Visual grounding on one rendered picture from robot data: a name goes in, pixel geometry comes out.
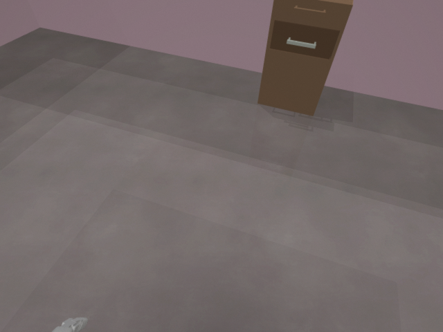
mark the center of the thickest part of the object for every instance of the handle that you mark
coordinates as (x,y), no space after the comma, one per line
(309,11)
(299,43)

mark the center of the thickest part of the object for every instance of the drawer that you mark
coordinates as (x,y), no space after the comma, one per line
(325,39)

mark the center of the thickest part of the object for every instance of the left robot hand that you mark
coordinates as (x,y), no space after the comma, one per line
(72,325)

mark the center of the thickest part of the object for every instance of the cabinet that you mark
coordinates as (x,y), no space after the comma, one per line
(292,81)

